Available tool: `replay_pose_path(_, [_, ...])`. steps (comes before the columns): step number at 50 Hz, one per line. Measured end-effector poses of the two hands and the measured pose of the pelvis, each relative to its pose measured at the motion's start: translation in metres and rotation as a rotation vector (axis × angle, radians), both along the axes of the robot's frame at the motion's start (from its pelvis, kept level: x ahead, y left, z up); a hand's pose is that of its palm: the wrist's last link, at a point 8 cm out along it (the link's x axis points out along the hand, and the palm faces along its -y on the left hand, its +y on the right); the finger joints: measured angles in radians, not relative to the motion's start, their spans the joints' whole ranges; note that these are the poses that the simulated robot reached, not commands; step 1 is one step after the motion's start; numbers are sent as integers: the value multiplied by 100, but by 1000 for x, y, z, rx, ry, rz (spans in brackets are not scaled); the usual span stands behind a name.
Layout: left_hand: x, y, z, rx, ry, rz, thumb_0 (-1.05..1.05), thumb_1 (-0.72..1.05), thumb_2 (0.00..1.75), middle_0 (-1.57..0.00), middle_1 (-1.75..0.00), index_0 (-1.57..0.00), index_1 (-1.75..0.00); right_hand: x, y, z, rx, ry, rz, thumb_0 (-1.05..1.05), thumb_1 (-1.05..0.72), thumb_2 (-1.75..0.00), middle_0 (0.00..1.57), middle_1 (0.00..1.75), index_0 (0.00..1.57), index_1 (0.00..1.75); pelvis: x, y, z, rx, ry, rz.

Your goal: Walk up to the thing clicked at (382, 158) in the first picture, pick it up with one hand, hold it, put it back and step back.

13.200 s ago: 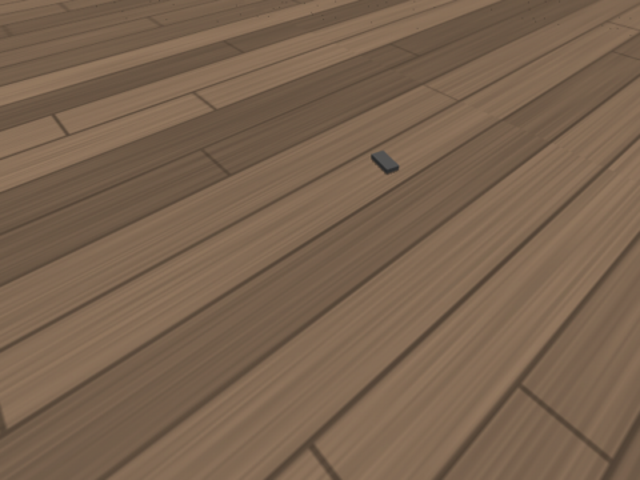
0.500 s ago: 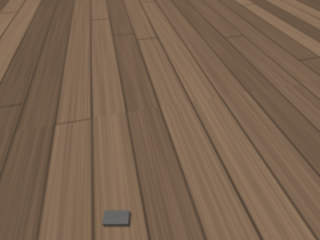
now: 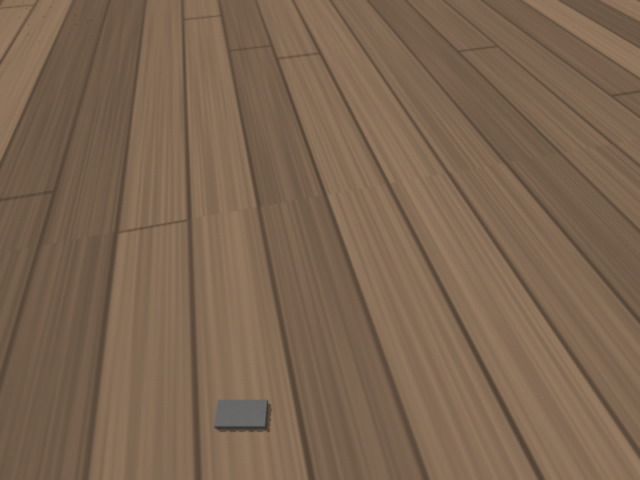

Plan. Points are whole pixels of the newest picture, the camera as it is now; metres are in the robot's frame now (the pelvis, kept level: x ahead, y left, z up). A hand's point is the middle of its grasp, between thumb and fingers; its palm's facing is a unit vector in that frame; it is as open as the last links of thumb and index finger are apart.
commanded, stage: walk up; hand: left
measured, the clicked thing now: (241, 414) +0.41 +0.26 -0.76
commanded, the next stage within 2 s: none
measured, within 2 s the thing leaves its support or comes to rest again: neither
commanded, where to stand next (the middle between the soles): +0.02 +0.03 m, yaw -1 degrees
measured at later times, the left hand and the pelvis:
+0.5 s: hand out of the picture +0.03 +0.30 -0.16, palm faces -0.07 -0.93 -0.36, open 7.4 cm; pelvis -0.03 +0.04 +0.00, yaw -2 degrees
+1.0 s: hand out of the picture +0.06 +0.28 -0.15, palm faces -0.06 -0.94 -0.33, open 7.4 cm; pelvis -0.02 +0.03 +0.01, yaw -3 degrees
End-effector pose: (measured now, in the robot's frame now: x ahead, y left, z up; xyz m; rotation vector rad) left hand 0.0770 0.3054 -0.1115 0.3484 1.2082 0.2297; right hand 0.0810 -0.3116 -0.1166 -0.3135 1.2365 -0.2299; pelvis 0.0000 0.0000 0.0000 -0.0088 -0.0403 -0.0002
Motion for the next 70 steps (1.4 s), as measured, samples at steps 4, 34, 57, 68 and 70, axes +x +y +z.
replay_pose_path(4, [0, 19, -4, 20, -22, -10, 1, 90, 90, -21, -30, -21, -30, -4, 5, -1, -22, -6, 7, 1, -90, -90, 20, 30, 20, 30, -8, 14, -7, -4, -4, 7])
replay_pose_path(34, [-42, 21, -4, -60, 27, -22, 1, 90, 90, -21, -30, -21, -30, -39, 59, 2, 47, -63, 4, 1, -90, -90, 20, 30, 20, 30, -29, 37, 5, 11, -20, -37])
replay_pose_path(57, [-15, 17, -2, -51, 21, -49, 1, 90, 90, -21, -30, -21, -30, -48, 42, 7, 13, -17, -34, 1, -90, -90, 20, 30, 20, 30, -21, 30, 8, 8, 2, -48])
replay_pose_path(68, [-8, 17, 0, -47, 20, -48, 1, 90, 90, -21, -30, -21, -30, -44, 47, 3, 27, -15, -37, 1, -90, -90, 20, 30, 20, 30, -17, 31, 8, 11, 5, -48])
replay_pose_path(70, [-7, 17, 0, -47, 19, -48, 1, 90, 90, -21, -30, -21, -30, -42, 47, 4, 26, -18, -37, 1, -90, -90, 20, 30, 20, 30, -17, 31, 8, 10, 5, -47])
